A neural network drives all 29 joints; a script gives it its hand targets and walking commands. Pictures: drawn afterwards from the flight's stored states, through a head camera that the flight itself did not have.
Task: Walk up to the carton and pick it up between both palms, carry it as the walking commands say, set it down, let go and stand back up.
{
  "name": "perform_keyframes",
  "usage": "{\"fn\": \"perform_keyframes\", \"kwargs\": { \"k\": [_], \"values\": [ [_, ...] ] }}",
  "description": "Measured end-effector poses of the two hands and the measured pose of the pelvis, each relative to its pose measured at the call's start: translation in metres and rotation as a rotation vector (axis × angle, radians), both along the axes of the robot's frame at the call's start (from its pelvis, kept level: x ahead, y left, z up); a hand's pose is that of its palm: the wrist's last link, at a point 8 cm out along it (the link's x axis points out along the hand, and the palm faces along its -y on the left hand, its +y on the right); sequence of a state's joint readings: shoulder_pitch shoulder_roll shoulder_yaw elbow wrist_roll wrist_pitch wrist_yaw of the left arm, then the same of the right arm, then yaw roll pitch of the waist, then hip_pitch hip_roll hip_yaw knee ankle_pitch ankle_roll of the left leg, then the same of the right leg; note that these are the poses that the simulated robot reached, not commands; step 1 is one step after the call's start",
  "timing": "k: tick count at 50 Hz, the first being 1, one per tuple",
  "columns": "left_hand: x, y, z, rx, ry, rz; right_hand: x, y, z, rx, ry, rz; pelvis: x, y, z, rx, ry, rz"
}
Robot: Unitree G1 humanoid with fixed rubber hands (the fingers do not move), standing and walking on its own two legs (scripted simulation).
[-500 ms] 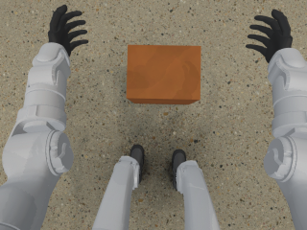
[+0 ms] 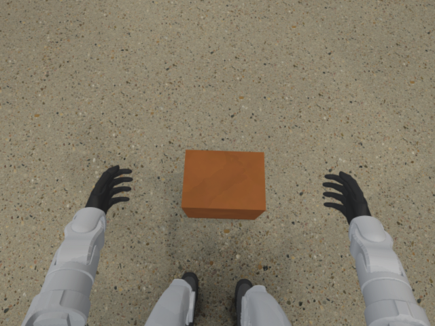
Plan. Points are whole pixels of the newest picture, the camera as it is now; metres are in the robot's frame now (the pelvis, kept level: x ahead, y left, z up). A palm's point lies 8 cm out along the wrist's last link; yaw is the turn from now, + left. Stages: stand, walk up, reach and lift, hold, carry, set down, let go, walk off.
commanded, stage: let go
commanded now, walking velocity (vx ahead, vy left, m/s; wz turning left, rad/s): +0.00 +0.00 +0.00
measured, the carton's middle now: (223, 187) +0.49 +0.00 -0.60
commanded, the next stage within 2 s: stand in 0.80 s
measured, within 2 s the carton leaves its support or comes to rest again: neither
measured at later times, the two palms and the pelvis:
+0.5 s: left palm (71, 279) +0.19 +0.23 -0.02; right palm (382, 299) +0.19 -0.24 -0.03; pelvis +0.04 +0.00 +0.04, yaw +0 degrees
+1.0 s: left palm (44, 289) +0.18 +0.28 -0.04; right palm (402, 308) +0.17 -0.27 -0.04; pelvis +0.04 +0.01 +0.04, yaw +0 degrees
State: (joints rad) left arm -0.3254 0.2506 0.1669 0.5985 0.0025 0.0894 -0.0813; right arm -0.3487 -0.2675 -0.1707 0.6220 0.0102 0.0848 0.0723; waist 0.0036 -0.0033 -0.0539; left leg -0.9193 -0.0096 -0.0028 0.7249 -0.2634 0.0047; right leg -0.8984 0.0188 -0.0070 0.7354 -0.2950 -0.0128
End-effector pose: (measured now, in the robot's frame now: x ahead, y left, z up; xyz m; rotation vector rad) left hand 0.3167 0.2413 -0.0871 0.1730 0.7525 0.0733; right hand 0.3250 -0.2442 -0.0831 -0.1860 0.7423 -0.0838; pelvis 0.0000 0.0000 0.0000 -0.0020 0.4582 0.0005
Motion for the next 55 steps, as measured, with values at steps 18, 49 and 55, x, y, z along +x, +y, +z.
{"fn": "perform_keyframes", "kwargs": {
  "k": [18, 49, 55],
  "values": [
    [-0.113, -0.006, 0.055, -0.001, 0.034, -0.006, -0.124, 0.007, 0.049, 0.014, 0.046, -0.011, 0.032, 0.002, 0.038, 0.007, -0.381, -0.007],
    [-0.139, 0.037, 0.045, 0.110, 0.094, 0.074, -0.149, -0.025, 0.045, -0.103, 0.091, -0.085, 0.042, 0.006, 0.037, -0.003, -0.498, -0.004],
    [-0.149, 0.049, 0.040, 0.146, 0.141, 0.094, -0.161, -0.036, 0.039, -0.138, 0.144, -0.110, 0.044, 0.007, 0.038, -0.005, -0.488, -0.005]
  ]
}}
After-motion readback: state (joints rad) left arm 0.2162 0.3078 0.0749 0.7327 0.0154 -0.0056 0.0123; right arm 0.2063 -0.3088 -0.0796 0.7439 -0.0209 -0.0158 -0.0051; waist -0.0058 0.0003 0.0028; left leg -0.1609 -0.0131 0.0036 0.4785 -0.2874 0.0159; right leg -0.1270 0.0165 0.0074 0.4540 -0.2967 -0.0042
